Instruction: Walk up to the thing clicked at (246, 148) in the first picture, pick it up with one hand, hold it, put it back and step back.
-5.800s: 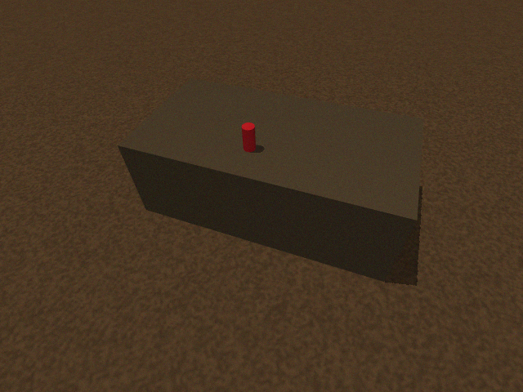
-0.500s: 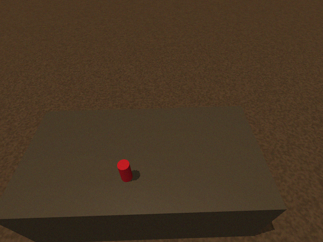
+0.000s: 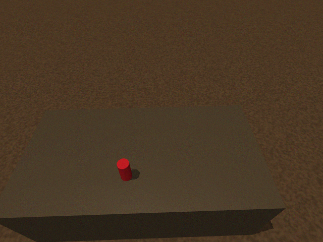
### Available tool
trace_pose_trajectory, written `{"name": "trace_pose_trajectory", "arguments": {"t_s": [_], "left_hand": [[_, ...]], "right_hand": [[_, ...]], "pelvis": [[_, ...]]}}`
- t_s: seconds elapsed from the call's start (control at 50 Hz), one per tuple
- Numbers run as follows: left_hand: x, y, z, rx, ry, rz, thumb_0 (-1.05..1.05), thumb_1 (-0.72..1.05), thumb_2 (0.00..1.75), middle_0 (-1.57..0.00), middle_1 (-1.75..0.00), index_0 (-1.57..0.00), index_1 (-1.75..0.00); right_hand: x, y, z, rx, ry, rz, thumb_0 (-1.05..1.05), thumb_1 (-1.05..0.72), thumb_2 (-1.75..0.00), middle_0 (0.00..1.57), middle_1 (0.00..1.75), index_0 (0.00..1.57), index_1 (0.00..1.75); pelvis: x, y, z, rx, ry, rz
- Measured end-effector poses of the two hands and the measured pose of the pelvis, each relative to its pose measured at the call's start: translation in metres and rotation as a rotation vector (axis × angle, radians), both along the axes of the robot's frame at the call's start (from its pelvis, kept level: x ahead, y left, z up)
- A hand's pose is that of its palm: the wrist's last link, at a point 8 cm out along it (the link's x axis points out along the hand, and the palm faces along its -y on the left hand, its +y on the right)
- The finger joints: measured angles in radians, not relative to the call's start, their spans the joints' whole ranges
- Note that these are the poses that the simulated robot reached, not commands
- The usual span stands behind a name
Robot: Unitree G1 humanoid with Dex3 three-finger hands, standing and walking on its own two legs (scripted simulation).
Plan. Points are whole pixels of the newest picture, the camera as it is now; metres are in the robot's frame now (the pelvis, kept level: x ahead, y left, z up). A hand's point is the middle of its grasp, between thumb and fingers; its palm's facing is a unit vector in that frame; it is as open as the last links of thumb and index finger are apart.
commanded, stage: stand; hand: left
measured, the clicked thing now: (124, 170) +0.49 +0.19 -0.31
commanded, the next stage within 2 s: go down in 0.40 s
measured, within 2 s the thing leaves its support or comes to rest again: neither
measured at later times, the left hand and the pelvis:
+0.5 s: hand out of the picture +0.07 +0.26 -0.16, palm faces -0.04 -0.94 -0.34, open 7.4 cm; pelvis +0.00 +0.00 +0.00, yaw +0 degrees
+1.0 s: hand out of the picture +0.14 +0.26 -0.15, palm faces +0.04 -0.94 -0.33, open 15.9 cm; pelvis -0.01 +0.00 -0.02, yaw +1 degrees
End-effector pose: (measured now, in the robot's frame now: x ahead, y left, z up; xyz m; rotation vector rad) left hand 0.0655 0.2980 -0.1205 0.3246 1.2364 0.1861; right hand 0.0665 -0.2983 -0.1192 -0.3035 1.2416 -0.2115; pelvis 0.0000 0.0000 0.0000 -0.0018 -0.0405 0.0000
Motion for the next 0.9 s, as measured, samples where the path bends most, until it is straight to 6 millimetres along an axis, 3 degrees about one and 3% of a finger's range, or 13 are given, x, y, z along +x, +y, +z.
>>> {"name": "trace_pose_trajectory", "arguments": {"t_s": [0.52, 0.58, 0.72, 0.78, 0.9], "left_hand": [[-0.002, 0.003, 0.000, 0.000, 0.007, 0.003, 0.01, 0.90, 0.90, -0.21, -0.30, -0.20, -0.30], [0.014, -0.004, 0.001, -0.010, -0.076, 0.022, 0.01, 0.86, 0.85, -0.18, -0.27, -0.18, -0.26], [0.067, -0.004, 0.002, -0.012, -0.170, 0.031, 0.01, 0.57, 0.55, -0.09, -0.11, -0.08, -0.11], [0.073, -0.002, 0.008, -0.017, -0.164, 0.028, 0.01, 0.42, 0.41, -0.07, -0.07, -0.06, -0.07], [0.065, 0.004, 0.008, -0.025, -0.095, 0.035, 0.00, 0.08, 0.22, -0.07, -0.03, -0.05, -0.04]], "right_hand": [[0.005, 0.003, 0.000, 0.004, -0.004, 0.007, 0.01, -0.90, -0.90, 0.20, 0.30, 0.20, 0.29], [0.022, 0.009, 0.001, 0.012, -0.125, -0.011, 0.01, -0.86, -0.86, 0.17, 0.26, 0.17, 0.25], [0.074, 0.017, 0.006, 0.022, -0.355, -0.019, 0.01, -0.54, -0.55, 0.09, 0.13, 0.09, 0.12], [0.080, 0.018, 0.012, 0.028, -0.400, -0.013, 0.01, -0.35, -0.41, 0.07, 0.09, 0.08, 0.09], [0.072, 0.018, 0.010, 0.038, -0.383, -0.013, 0.01, 0.02, -0.22, 0.06, 0.06, 0.06, 0.06]], "pelvis": [[0.001, 0.002, 0.000, 0.001, 0.002, 0.002], [-0.004, 0.003, -0.004, -0.002, 0.025, 0.007], [-0.018, 0.003, -0.016, -0.008, 0.109, 0.014], [-0.016, 0.002, -0.016, -0.007, 0.122, 0.018], [-0.010, 0.002, -0.020, -0.006, 0.146, 0.018]]}}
